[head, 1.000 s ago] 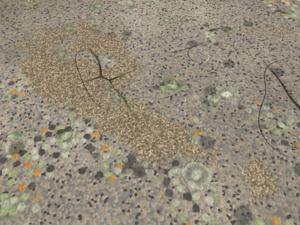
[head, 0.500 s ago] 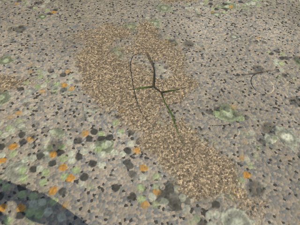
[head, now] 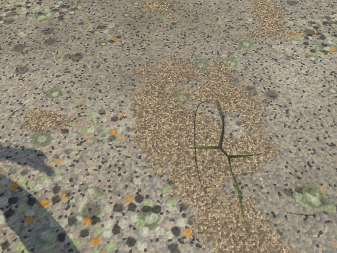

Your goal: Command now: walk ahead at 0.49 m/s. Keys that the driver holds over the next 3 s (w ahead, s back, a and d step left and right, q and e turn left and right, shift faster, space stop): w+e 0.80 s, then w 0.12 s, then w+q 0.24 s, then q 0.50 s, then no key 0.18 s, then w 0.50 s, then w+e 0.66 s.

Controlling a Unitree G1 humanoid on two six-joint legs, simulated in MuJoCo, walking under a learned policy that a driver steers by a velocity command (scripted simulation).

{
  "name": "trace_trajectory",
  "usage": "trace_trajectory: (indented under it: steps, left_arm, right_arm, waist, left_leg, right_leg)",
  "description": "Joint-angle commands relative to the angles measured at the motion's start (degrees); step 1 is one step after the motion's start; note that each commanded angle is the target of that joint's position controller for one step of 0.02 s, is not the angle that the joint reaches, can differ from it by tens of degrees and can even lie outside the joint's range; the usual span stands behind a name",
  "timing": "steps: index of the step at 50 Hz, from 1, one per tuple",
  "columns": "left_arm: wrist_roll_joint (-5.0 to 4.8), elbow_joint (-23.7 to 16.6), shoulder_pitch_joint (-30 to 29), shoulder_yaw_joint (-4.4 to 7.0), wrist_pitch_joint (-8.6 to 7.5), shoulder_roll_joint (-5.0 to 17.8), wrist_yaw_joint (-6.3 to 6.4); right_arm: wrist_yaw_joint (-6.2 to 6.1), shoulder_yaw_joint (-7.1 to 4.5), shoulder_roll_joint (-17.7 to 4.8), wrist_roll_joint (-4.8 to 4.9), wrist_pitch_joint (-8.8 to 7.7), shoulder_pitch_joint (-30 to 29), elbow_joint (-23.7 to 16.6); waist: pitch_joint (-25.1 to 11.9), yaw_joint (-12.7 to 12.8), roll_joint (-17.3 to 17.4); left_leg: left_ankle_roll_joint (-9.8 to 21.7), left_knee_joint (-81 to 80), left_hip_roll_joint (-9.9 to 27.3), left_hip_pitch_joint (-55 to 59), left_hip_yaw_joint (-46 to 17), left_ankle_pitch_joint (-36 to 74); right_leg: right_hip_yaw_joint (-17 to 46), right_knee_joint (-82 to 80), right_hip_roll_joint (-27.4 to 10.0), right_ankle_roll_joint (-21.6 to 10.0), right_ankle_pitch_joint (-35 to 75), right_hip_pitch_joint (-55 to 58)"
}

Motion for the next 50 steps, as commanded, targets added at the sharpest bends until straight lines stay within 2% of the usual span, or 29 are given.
trace_trajectory:
  steps: [1,3,4,5,6,7,8,9,10,12,16,21,23,26,27,29,31,32,33,34,35,36,37,38,39,40,43,46,50]
  left_arm:
    - [-0.07,-1.72,0.92,1.93,-0.56,9.31,0.21]
    - [0.13,-1.24,0.61,2.16,-0.10,10.23,0.49]
    - [0.06,-1.17,-0.18,2.25,0.13,10.64,0.65]
    - [-0.01,-0.98,0.08,1.91,0.24,9.56,0.66]
    - [-0.29,-2.86,-1.04,1.13,0.01,7.18,0.58]
    - [-1.81,-4.57,4.56,-0.30,0.05,0.46,0.71]
    - [-0.31,-3.11,2.34,1.43,0.99,7.43,1.40]
    - [-0.28,-3.58,-0.82,1.89,1.14,7.65,1.04]
    - [-0.52,-3.57,-2.18,1.70,1.24,6.26,0.64]
    - [0.61,-3.01,-2.13,1.92,2.63,5.25,-0.09]
    - [0.97,-4.71,-6.42,1.92,4.33,3.16,-1.29]
    - [1.09,-8.62,-16.35,1.24,4.43,2.07,-2.36]
    - [1.23,-10.23,-20.39,0.68,4.28,1.48,-2.77]
    - [1.51,-12.19,-24.11,0.48,4.24,2.05,-3.07]
    - [1.60,-12.56,-24.40,0.57,4.24,2.39,-3.03]
    - [1.69,-12.40,-22.35,1.04,4.28,3.27,-2.60]
    - [1.62,-10.15,-13.61,2.19,3.86,5.07,-1.88]
    - [2.05,-7.33,-4.83,3.36,3.32,6.88,-1.14]
    - [2.63,-6.24,1.26,5.43,3.32,13.27,-0.13]
    - [1.07,-7.66,-1.82,6.52,3.92,18.31,0.05]
    - [0.08,-7.58,-1.51,6.22,4.53,16.90,0.37]
    - [-0.17,-7.13,-4.20,5.51,4.42,14.02,0.88]
    - [-0.20,-7.22,-6.79,4.75,4.04,10.99,1.06]
    - [-0.56,-7.34,-8.83,4.22,3.56,9.33,1.30]
    - [-0.66,-7.78,-10.07,3.80,3.03,8.31,1.35]
    - [-0.81,-7.79,-9.56,3.66,2.37,8.24,1.21]
    - [-0.69,-6.77,-6.32,3.74,1.20,9.37,0.90]
    - [-0.66,-5.46,-2.14,3.32,0.95,8.65,0.85]
    - [-0.29,-4.22,0.99,2.75,0.45,8.52,1.05]
  right_arm:
    - [-0.37,-0.73,-4.06,0.22,-0.95,-5.63,-4.90]
    - [-0.82,-1.11,-4.74,-0.04,-1.36,-4.26,-4.92]
    - [-1.15,-1.48,-5.08,-0.32,-1.78,-0.06,-3.66]
    - [-1.77,-2.38,-6.82,-0.94,-2.51,7.83,-0.82]
    - [-2.64,-3.70,-11.20,-2.17,-3.12,18.21,0.97]
    - [-2.97,-5.32,-17.74,-2.24,-2.59,21.44,1.51]
    - [-2.85,-4.76,-13.69,-0.57,-1.94,18.93,1.14]
    - [-2.69,-3.54,-9.49,-0.28,-2.05,13.47,0.31]
    - [-2.48,-2.87,-6.71,-0.17,-2.45,10.21,0.07]
    - [-2.83,-2.28,-4.51,0.19,-3.20,8.83,0.68]
    - [-3.08,-2.78,-5.23,0.98,-4.68,11.82,2.59]
    - [-3.28,-2.75,-4.47,0.65,-4.50,14.39,4.63]
    - [-3.44,-2.96,-5.30,0.67,-4.44,15.26,5.30]
    - [-3.77,-3.37,-6.56,0.65,-3.97,17.74,6.80]
    - [-3.91,-3.47,-6.89,0.62,-3.65,18.11,7.19]
    - [-4.24,-3.81,-8.28,0.49,-2.98,17.67,7.49]
    - [-4.30,-4.35,-10.08,0.43,-1.78,17.17,7.47]
    - [-4.11,-4.38,-10.26,0.59,-1.33,16.50,6.91]
    - [-3.70,-3.56,-6.91,1.10,-1.52,17.29,4.41]
    - [-2.75,-3.44,-4.66,1.26,-2.20,15.65,0.09]
    - [-2.56,-3.74,-7.54,0.67,-2.79,8.48,-1.28]
    - [-2.37,-3.24,-6.28,1.34,-3.57,7.55,-1.66]
    - [-2.55,-3.23,-6.08,1.26,-3.84,8.96,-0.59]
    - [-2.63,-3.31,-6.02,0.18,-3.11,9.29,-0.48]
    - [-2.51,-3.20,-5.64,-0.71,-1.99,10.96,0.00]
    - [-2.30,-3.20,-5.35,-1.07,-1.04,11.17,-0.11]
    - [-1.67,-2.87,-4.05,-0.89,0.29,8.43,-1.06]
    - [-1.44,-2.73,-4.10,-0.67,0.38,1.66,-2.98]
    - [-0.91,-2.31,-3.91,0.14,0.07,-3.88,-4.26]
  waist:
    - [2.32,-0.43,-6.48]
    - [2.03,-1.74,-6.38]
    - [0.58,-4.06,-5.76]
    - [-3.59,-7.11,-2.94]
    - [-11.13,-11.41,2.71]
    - [-17.12,-9.40,15.70]
    - [-13.50,-9.20,6.48]
    - [-6.43,-7.09,2.96]
    - [-3.25,-5.71,2.51]
    - [-0.93,-3.62,4.17]
    - [-0.25,-2.61,2.37]
    - [2.87,-3.73,1.85]
    - [3.71,-4.60,1.96]
    - [4.47,-5.47,1.67]
    - [4.37,-5.31,1.72]
    - [2.32,-3.82,2.84]
    - [-3.16,-0.09,3.29]
    - [-8.00,3.95,0.81]
    - [-13.86,5.48,-6.87]
    - [-17.13,1.72,-16.12]
    - [-12.88,3.70,-6.24]
    - [-6.20,1.64,-4.12]
    - [-2.23,-1.31,-0.83]
    - [-0.83,-3.33,-0.71]
    - [-1.69,-4.70,-1.57]
    - [-2.34,-5.07,-1.87]
    - [-1.42,-4.62,-2.89]
    - [0.58,-1.99,-4.32]
    - [0.97,0.47,-5.37]
  left_leg:
    - [0.40,-4.25,-1.68,5.59,2.28,1.12]
    - [1.31,-6.97,-2.90,8.65,2.32,-2.65]
    - [1.87,-10.17,-4.18,14.26,2.70,-3.25]
    - [3.05,-13.42,-4.55,24.84,2.01,-3.13]
    - [5.81,-15.62,6.09,38.18,-9.12,-9.64]
    - [11.50,-22.05,21.29,50.57,-31.98,-15.61]
    - [11.77,-24.40,20.31,44.65,-34.70,-20.17]
    - [10.34,-25.27,17.40,38.10,-26.25,-18.45]
    - [8.99,-27.06,14.74,32.90,-19.39,-11.82]
    - [6.52,-28.76,11.13,27.95,-10.14,-3.11]
    - [6.77,-30.01,10.50,28.45,-1.87,8.44]
    - [6.84,-30.78,8.93,29.20,6.13,11.70]
    - [6.63,-30.61,9.04,29.60,8.64,13.28]
    - [6.20,-28.78,10.59,33.92,10.99,18.67]
    - [5.90,-27.13,10.93,35.73,11.86,22.83]
    - [5.17,-20.32,11.11,38.55,13.86,39.65]
    - [4.87,-5.08,11.04,38.76,14.73,48.88]
    - [3.43,8.45,9.99,32.86,15.56,41.02]
    - [0.96,27.43,6.57,16.08,15.64,16.40]
    - [-2.12,44.90,-6.60,-4.43,7.46,-25.72]
    - [-1.49,45.22,-3.35,-10.66,-1.82,-21.28]
    - [-0.99,41.25,-0.72,-10.97,-2.00,-15.71]
    - [-0.87,35.02,1.30,-7.32,-2.02,-13.16]
    - [-1.41,31.45,2.19,-3.80,-2.40,-12.69]
    - [-2.08,29.32,2.52,-0.38,-2.52,-12.20]
    - [-2.72,27.94,2.30,0.81,-2.16,-12.23]
    - [-3.72,21.56,2.34,-0.85,-0.38,-7.29]
    - [-3.69,13.25,2.47,-4.99,0.12,0.05]
    - [-1.82,4.64,1.40,-6.71,1.44,6.46]
  right_leg:
    - [8.38,-3.38,-15.58,-7.64,15.87,-5.07]
    - [9.87,0.73,-16.49,-7.04,20.16,-3.26]
    - [9.61,5.55,-15.79,-6.27,24.36,-3.58]
    - [7.49,15.74,-12.70,-5.12,27.31,-5.92]
    - [4.68,31.46,-9.00,-3.58,16.40,-14.26]
    - [-0.11,49.33,-0.16,-1.33,-15.78,-32.21]
    - [5.44,55.69,-2.71,-2.25,-16.77,-36.31]
    - [7.05,55.89,-5.37,-2.75,-11.41,-36.86]
    - [6.77,54.00,-7.17,-2.50,-7.52,-35.27]
    - [6.11,51.98,-8.64,-1.43,-4.65,-32.34]
    - [4.88,51.75,-9.01,-0.16,0.99,-36.00]
    - [2.44,39.81,-9.03,0.75,9.87,-39.30]
    - [0.14,32.80,-8.43,0.16,12.33,-37.01]
    - [-2.87,26.84,-7.32,-2.04,9.96,-35.06]
    - [-3.65,25.58,-6.61,-3.02,8.18,-34.25]
    - [-5.82,24.22,-3.39,-5.35,2.73,-29.54]
    - [-6.67,22.04,0.87,-8.21,-2.49,-19.55]
    - [-4.83,17.22,1.94,-10.14,-0.71,-7.36]
    - [13.20,14.55,-10.69,-14.60,-8.97,8.47]
    - [45.14,5.58,-23.44,-22.39,-4.83,18.05]
    - [40.82,3.11,-22.46,-21.01,-0.69,15.90]
    - [32.94,2.89,-21.43,-19.41,4.12,8.81]
    - [27.46,2.16,-18.26,-16.56,10.80,1.53]
    - [23.42,1.67,-15.19,-14.91,15.48,-3.22]
    - [20.73,1.14,-13.43,-14.28,18.45,-5.77]
    - [19.76,0.93,-12.44,-14.34,21.04,-6.84]
    - [16.61,-1.33,-10.80,-13.35,21.89,-8.30]
    - [15.88,-2.65,-10.19,-10.87,22.37,-5.39]
    - [12.68,-2.88,-10.90,-8.01,26.42,1.44]
Next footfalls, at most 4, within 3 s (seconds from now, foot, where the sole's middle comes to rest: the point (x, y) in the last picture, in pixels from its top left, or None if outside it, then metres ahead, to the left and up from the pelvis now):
0.12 left None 0.22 0.12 -0.78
0.64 right None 0.46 -0.11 -0.78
1.20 left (213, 179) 0.82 -0.11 -0.78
1.82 right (255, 179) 0.83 -0.30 -0.78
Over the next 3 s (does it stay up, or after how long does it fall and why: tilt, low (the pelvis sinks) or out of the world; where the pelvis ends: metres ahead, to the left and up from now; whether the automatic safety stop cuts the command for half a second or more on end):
stays up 1.20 -0.25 -0.01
